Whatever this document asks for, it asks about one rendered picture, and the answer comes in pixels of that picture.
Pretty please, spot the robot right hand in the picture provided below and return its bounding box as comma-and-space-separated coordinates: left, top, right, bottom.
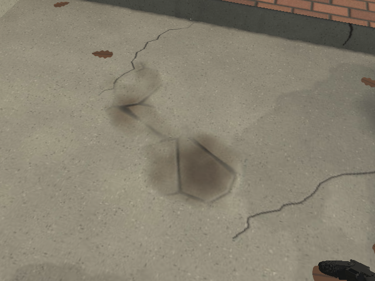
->
318, 259, 375, 281

